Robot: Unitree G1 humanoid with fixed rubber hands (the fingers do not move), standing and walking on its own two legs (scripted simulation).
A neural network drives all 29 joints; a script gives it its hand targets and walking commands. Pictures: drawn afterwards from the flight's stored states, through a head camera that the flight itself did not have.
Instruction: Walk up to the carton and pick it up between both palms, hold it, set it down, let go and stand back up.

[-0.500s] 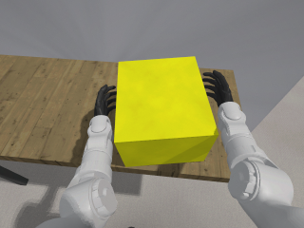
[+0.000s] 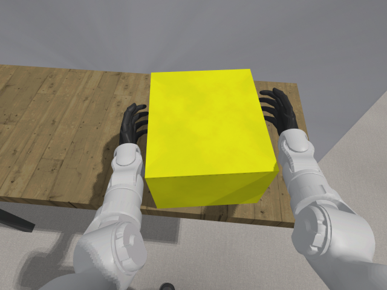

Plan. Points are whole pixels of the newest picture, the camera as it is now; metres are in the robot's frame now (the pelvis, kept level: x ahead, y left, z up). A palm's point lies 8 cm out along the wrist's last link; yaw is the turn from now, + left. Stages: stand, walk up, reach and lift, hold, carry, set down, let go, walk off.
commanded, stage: set down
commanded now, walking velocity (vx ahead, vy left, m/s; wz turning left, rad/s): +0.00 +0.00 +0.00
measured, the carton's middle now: (204, 137) +0.44 +0.06 +0.00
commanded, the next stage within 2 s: none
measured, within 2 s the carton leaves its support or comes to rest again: neither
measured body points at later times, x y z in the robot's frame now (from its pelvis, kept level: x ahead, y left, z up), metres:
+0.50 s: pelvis -0.02 +0.00 -0.03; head +0.07 +0.00 +0.42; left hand +0.38 +0.28 +0.02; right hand +0.49 -0.13 +0.06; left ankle +0.01 +0.15 -0.75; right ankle -0.03 -0.12 -0.75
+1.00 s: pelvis -0.03 -0.01 -0.02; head +0.04 -0.01 +0.43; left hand +0.40 +0.28 +0.10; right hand +0.49 -0.14 +0.14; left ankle +0.01 +0.15 -0.75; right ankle -0.03 -0.12 -0.75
